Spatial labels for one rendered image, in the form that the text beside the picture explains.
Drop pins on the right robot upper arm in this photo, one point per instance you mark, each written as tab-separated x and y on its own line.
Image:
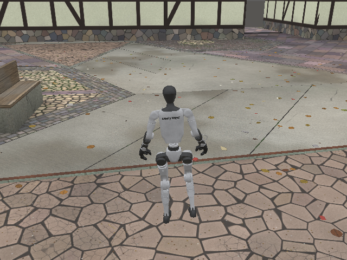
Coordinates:
191	121

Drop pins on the right robot forearm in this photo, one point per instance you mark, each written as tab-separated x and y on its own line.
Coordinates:
200	139

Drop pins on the robot left hand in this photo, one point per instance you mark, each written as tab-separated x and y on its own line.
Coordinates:
144	152

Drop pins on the robot right hand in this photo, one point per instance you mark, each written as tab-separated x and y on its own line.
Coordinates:
200	148

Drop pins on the left robot forearm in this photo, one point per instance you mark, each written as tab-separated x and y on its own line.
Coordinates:
145	143

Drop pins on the left robot upper arm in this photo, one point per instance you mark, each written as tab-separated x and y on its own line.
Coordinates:
151	124

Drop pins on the robot torso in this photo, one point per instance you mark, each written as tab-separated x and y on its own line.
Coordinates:
172	131

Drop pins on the left robot shin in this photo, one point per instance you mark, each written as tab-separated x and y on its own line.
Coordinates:
165	199

